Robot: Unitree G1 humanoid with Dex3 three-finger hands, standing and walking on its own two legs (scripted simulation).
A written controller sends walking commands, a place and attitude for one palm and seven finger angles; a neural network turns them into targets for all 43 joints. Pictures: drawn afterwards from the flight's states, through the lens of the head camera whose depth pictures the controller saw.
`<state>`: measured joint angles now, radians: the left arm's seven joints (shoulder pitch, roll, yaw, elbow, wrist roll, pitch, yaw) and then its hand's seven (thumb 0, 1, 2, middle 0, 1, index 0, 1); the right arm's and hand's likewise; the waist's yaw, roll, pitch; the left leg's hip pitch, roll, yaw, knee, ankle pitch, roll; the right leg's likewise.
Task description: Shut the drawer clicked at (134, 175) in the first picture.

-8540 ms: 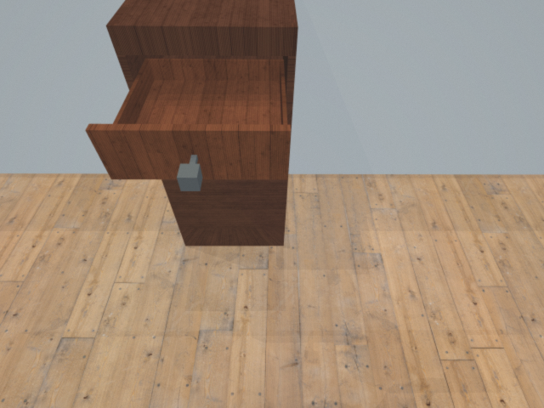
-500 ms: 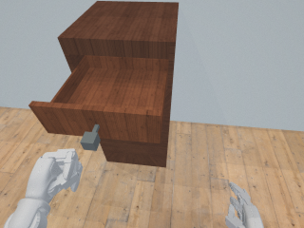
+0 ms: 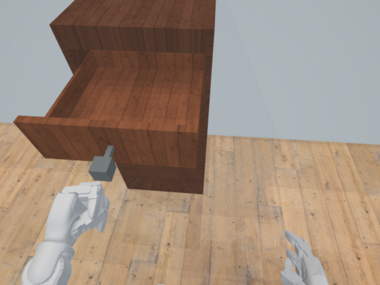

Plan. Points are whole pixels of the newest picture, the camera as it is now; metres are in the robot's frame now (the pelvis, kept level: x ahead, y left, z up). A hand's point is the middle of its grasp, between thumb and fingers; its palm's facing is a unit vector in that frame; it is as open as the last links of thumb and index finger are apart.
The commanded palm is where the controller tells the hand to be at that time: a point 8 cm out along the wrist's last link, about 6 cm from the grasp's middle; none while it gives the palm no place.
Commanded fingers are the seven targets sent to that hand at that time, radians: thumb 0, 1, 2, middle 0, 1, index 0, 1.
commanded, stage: bring the fist close to the handle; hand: left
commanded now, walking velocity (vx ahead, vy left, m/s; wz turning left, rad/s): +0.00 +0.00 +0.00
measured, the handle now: (105, 161) +0.35 +0.21 +0.06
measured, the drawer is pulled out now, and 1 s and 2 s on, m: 0.29 0.28 0.16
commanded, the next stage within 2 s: push the drawer shut in 0.50 s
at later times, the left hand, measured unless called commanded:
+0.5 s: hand (108, 208) +0.25 +0.17 +0.06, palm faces -0.02 -1.00 -0.07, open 3.3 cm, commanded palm +0.22 +0.23 +0.06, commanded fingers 0.00 0.90 0.90 -1.40 -1.60 -1.40 -1.60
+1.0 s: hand (106, 195) +0.28 +0.19 +0.05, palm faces -0.03 -1.00 -0.07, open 2.9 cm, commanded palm +0.28 +0.24 +0.06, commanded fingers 0.00 0.90 0.90 -1.40 -1.60 -1.40 -1.60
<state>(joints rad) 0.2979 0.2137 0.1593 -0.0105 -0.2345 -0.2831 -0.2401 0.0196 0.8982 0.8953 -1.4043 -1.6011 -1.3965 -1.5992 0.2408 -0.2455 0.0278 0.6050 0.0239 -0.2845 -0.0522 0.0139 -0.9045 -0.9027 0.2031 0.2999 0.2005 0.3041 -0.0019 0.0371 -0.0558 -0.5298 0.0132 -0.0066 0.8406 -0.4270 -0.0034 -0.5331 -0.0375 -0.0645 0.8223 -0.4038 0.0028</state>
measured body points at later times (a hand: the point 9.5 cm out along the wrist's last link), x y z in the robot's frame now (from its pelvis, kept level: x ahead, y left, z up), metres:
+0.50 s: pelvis -0.01 -0.01 -0.01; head +0.03 -0.02 +0.44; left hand +0.24 +0.23 +0.06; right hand +0.16 -0.25 -0.09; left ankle +0.00 +0.12 -0.70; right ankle +0.01 -0.12 -0.70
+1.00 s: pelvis -0.01 -0.01 -0.01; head +0.04 -0.02 +0.44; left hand +0.27 +0.24 +0.06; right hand +0.15 -0.25 -0.11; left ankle +0.00 +0.12 -0.70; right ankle +0.01 -0.12 -0.70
